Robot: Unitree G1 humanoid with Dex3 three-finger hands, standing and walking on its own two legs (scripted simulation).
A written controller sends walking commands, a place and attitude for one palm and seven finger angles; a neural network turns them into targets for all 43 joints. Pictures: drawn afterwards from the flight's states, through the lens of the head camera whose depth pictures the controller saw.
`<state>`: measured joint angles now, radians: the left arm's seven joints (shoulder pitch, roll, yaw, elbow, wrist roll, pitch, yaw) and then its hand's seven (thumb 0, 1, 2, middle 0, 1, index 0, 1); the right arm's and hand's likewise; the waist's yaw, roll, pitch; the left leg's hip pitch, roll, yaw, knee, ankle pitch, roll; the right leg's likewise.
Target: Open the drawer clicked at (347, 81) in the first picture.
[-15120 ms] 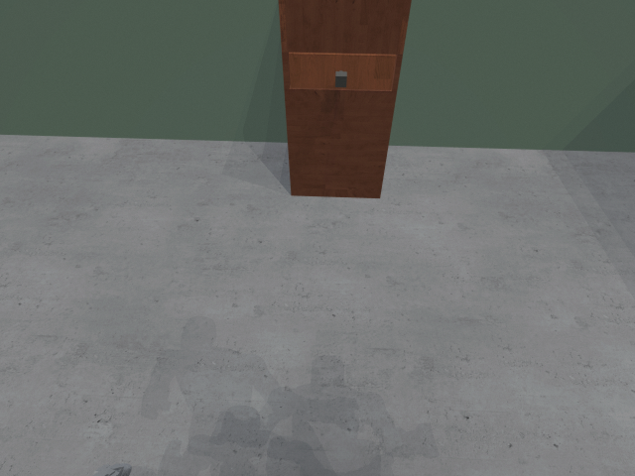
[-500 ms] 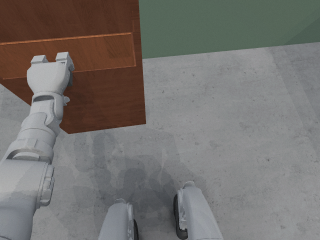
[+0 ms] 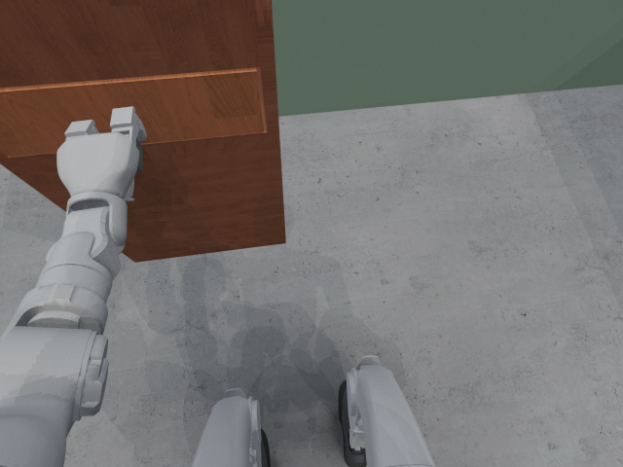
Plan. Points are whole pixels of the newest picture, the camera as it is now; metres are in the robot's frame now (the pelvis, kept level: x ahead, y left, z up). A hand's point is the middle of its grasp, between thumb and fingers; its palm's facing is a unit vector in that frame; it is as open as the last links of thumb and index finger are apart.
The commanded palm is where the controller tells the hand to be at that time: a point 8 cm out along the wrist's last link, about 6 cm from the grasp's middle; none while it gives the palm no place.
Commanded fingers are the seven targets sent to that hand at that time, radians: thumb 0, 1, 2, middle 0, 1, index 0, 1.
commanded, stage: pull the drawer open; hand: left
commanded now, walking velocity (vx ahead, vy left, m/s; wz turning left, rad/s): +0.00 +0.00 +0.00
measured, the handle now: (122, 140) +0.55 +0.22 -0.03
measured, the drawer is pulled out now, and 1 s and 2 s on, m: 0.00 0.11 0.23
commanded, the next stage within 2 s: none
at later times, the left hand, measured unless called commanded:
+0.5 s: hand (119, 224) +0.44 +0.22 -0.04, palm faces -0.05 -0.05 -1.00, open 8.0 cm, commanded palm +0.40 +0.22 +0.01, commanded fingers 0.00 0.90 0.90 -0.40 -1.35 -0.40 -1.35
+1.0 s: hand (118, 263) +0.38 +0.22 -0.04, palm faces -0.06 -0.04 -1.00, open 8.0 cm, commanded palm +0.35 +0.22 +0.01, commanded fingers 0.00 0.90 0.90 -0.40 -1.35 -0.40 -1.35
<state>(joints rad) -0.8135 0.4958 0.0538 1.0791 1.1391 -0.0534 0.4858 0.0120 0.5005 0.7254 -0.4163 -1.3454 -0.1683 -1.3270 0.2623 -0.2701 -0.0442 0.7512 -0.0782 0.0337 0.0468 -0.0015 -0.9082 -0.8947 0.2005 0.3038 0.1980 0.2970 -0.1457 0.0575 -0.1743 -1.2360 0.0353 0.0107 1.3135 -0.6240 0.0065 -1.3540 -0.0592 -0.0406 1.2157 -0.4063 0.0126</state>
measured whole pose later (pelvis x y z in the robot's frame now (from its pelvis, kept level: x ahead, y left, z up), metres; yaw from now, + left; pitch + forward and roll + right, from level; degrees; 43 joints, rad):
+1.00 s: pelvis +0.02 +0.00 +0.03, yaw -1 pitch +25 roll +0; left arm -0.28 0.31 0.00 0.70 1.14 -0.01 0.59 0.04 0.53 0.70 -0.42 -1.35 -0.16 -1.30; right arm 0.19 -0.24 -0.06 0.70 -0.07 0.07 0.02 0.00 -0.91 -0.89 0.20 0.30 0.20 0.30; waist -0.05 0.04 -0.19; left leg -0.99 0.04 0.04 1.17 -0.62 0.00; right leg -1.14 -0.05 -0.01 1.12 -0.42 0.01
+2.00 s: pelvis +0.02 -0.02 +0.03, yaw -1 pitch +22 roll +1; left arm 0.20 0.26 -0.04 0.33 1.15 0.01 0.65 0.06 0.53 0.69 -0.42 -1.35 -0.18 -1.30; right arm 0.11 -0.23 -0.05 0.66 -0.07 0.02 -0.01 0.01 -0.91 -0.89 0.20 0.30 0.20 0.30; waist -0.01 0.01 -0.19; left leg -0.93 0.05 0.05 1.19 -0.64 -0.02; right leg -1.11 -0.04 0.00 1.18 -0.45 0.00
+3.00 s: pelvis +0.02 -0.02 +0.00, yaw +0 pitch +23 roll +2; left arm 0.47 0.27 -0.03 0.10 1.16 -0.08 0.66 0.05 0.51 0.68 -0.41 -1.34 -0.20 -1.29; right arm 0.09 -0.23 -0.03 0.58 -0.11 0.01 0.00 0.01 -0.91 -0.90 0.20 0.30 0.20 0.30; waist 0.04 0.01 -0.20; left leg -1.01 0.04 0.04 1.31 -0.69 -0.03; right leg -1.20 -0.04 0.00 1.31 -0.50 -0.02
